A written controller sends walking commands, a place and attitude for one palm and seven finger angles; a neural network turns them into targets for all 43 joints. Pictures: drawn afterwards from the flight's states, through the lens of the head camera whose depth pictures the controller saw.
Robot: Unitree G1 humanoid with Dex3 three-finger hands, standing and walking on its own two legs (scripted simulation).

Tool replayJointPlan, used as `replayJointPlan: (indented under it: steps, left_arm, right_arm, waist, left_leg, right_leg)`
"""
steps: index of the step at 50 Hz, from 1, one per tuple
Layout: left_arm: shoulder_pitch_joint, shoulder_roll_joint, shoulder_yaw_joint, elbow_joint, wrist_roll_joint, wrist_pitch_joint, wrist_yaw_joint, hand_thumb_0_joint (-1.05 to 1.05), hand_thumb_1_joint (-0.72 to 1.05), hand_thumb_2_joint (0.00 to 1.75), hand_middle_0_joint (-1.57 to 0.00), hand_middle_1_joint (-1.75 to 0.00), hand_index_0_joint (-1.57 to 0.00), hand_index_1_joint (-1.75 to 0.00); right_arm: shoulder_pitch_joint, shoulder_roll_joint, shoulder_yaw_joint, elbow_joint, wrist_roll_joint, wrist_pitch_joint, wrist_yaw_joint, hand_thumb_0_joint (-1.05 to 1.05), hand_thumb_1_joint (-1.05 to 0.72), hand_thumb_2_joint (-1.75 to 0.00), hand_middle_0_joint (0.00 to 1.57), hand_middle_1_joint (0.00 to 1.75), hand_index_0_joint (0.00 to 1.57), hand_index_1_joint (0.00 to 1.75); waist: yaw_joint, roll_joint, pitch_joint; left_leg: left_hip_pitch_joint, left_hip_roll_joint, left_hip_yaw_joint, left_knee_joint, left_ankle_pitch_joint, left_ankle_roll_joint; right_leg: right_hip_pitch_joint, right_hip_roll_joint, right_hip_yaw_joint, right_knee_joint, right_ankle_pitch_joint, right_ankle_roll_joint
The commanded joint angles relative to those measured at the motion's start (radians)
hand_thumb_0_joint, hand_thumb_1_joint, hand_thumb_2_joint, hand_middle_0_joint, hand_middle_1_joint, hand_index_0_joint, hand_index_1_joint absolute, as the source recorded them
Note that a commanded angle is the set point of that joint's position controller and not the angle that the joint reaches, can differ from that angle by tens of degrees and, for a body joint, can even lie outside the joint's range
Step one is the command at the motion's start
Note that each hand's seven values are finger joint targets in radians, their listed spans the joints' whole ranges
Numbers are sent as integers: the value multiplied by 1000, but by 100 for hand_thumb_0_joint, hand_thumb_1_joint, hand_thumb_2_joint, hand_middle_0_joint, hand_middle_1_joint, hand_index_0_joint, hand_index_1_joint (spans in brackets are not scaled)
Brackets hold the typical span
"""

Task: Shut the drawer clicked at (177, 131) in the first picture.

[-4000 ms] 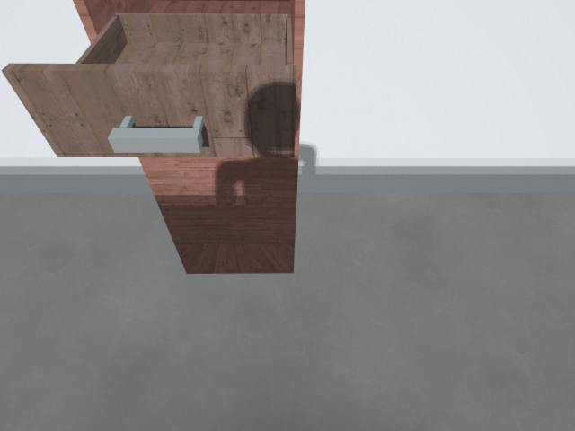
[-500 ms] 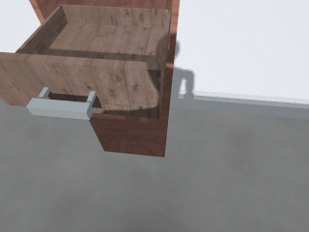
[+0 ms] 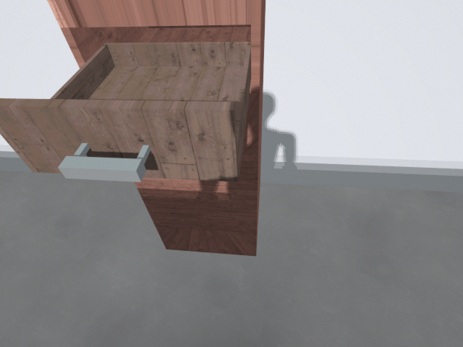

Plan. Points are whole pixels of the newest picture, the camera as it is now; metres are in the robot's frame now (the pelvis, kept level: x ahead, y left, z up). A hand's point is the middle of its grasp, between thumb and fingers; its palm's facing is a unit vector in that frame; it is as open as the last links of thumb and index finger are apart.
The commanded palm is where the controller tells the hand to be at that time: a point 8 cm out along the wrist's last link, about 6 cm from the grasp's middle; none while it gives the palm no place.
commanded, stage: come to a stop and stand still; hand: left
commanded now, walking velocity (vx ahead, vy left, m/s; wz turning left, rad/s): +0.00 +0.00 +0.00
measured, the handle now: (108, 159) +0.35 +0.21 +0.18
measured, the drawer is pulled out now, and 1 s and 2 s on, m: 0.29 0.29 0.29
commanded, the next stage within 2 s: look again from close up in 1.00 s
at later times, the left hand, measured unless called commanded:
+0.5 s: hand out of the picture -0.01 +0.24 -0.16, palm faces -0.02 -0.97 -0.26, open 7.4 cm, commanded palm none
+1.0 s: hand out of the picture -0.03 +0.22 -0.16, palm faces -0.01 -0.98 -0.19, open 7.4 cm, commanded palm none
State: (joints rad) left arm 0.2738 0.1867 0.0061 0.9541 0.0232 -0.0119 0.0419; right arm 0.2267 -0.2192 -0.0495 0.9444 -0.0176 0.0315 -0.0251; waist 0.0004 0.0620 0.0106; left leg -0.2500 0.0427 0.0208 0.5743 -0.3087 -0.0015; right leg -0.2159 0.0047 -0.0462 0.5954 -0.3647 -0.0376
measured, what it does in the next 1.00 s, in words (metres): shifts its weight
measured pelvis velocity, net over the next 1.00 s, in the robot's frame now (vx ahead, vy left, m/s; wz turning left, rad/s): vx -0.04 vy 0.05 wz -0.02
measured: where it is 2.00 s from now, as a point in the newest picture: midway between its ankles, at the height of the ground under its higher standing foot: outside the picture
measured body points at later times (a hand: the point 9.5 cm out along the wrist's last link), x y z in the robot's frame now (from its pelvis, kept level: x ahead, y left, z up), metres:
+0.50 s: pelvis -0.04 +0.04 +0.01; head -0.04 +0.04 +0.46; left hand -0.01 +0.29 -0.14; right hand -0.02 -0.23 -0.14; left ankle +0.00 +0.15 -0.73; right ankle -0.03 -0.09 -0.73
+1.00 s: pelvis -0.04 +0.05 +0.01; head -0.04 +0.05 +0.46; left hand -0.03 +0.27 -0.15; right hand -0.01 -0.19 -0.14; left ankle +0.00 +0.15 -0.73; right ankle -0.03 -0.09 -0.73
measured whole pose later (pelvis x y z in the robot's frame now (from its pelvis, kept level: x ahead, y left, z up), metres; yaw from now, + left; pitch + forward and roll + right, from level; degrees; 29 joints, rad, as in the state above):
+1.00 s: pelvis -0.04 +0.05 +0.01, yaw -1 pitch -2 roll +0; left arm 0.29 0.15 -0.02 1.11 0.02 -0.01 0.03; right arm 0.22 -0.17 -0.02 1.13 -0.01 -0.01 -0.02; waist 0.01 -0.01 0.02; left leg -0.21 -0.01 0.06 0.40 -0.17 0.03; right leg -0.18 -0.04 0.00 0.41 -0.21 0.03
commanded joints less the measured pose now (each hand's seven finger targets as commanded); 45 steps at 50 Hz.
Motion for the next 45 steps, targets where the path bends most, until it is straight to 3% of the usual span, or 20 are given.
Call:
replayJointPlan:
  steps: [1,3,5,7,13,21,29,36,40,45]
  left_arm:
    - [-18,183,34,-75,-6,-9,8,0,90,90,-20,-30,-20,-30]
    - [-27,203,36,-63,-10,-7,1,0,90,90,-20,-30,-20,-30]
    - [-12,197,31,-49,-9,-10,-3,0,90,90,-20,-30,-20,-30]
    - [-22,197,30,-35,-10,-8,-5,0,90,90,-20,-30,-20,-30]
    - [-28,201,26,0,-9,-5,-14,0,90,90,-20,-30,-20,-30]
    - [-9,183,18,42,-7,-1,-18,0,90,90,-20,-30,-20,-30]
    - [13,164,11,86,-8,-3,-15,0,90,90,-20,-30,-20,-30]
    - [42,130,4,109,-5,-1,-8,0,90,90,-20,-30,-20,-30]
    - [57,117,2,118,-6,-5,-5,0,90,90,-20,-30,-20,-30]
    - [75,93,-1,126,-5,-5,-1,0,90,90,-20,-30,-20,-30]
  right_arm:
    - [29,-81,-11,-51,1,-36,5,0,-90,-90,20,30,20,30]
    - [-2,-113,-14,-39,0,-41,4,0,-90,-90,20,30,20,30]
    - [-10,-121,-10,-28,0,-46,4,0,-90,-90,20,30,20,30]
    - [-15,-127,-7,-16,-1,-47,5,0,-90,-90,20,30,20,30]
    - [-22,-147,-1,17,-4,-52,7,0,-90,-90,20,30,20,30]
    - [2,-157,3,64,-2,-57,10,0,-90,-90,20,30,20,30]
    - [15,-154,4,109,4,-59,9,0,-90,-90,20,30,20,30]
    - [28,-122,7,133,7,-56,8,0,-90,-90,20,30,20,30]
    - [37,-103,10,144,10,-58,7,0,-90,-90,20,30,20,30]
    - [36,-79,11,150,11,-56,6,0,-90,-90,20,30,20,30]
  waist:
    - [-20,-148,-4]
    - [-11,-48,39]
    - [-2,-78,33]
    - [-6,-78,40]
    - [0,-36,68]
    - [3,-41,35]
    - [3,-43,36]
    - [1,-46,46]
    - [-1,-57,17]
    - [-1,-59,40]
  left_leg:
    - [57,14,-2,-73,180,25]
    - [61,42,-29,-100,224,28]
    - [58,52,-35,-111,244,32]
    - [48,47,-37,-134,169,27]
    - [9,51,-65,-213,32,29]
    - [-7,66,-97,-273,-34,32]
    - [8,73,-104,-291,-2,30]
    - [17,73,-96,-298,8,27]
    - [52,71,-84,-281,78,26]
    - [58,66,-75,-276,96,24]
  right_leg:
    - [-32,-150,162,-144,468,-33]
    - [-74,-113,139,-168,286,-8]
    - [-47,-103,138,-187,271,-4]
    - [-53,-109,145,-215,181,-2]
    - [-62,-101,144,-267,23,2]
    - [-24,-99,115,-262,44,15]
    - [-12,-103,104,-251,111,20]
    - [-12,-104,98,-251,135,29]
    - [-4,-107,100,-249,170,31]
    - [-22,-108,102,-254,176,34]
